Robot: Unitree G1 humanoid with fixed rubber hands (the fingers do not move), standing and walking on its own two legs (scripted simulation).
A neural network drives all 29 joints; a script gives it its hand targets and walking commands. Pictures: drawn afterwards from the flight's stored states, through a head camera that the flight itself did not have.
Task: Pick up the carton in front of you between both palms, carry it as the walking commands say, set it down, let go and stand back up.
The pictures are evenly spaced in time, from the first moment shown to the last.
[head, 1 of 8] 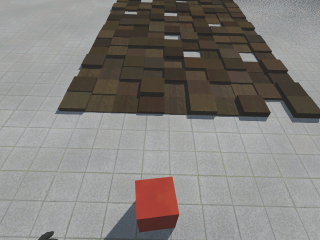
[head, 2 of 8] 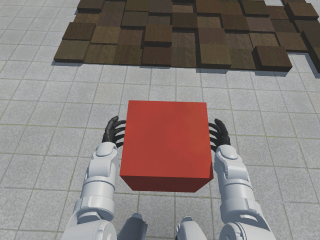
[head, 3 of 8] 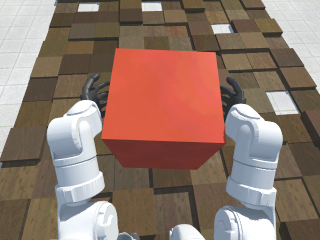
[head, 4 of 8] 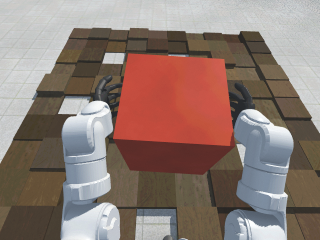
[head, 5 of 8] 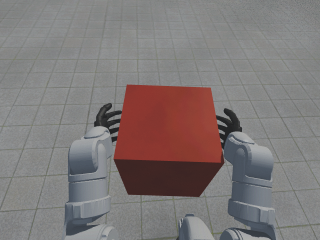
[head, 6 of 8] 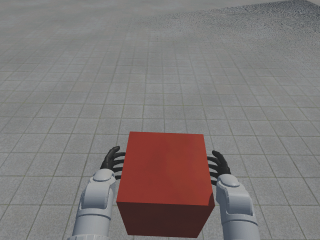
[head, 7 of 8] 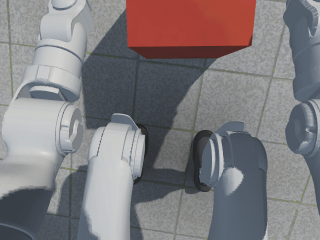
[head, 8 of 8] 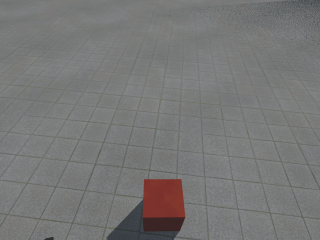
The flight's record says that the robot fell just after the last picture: no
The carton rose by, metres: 0.79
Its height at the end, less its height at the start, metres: +0.00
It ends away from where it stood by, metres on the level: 7.18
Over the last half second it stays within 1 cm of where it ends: yes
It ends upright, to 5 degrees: yes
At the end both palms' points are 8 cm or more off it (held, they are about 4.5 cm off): yes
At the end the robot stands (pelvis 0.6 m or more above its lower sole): yes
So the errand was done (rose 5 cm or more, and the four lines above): yes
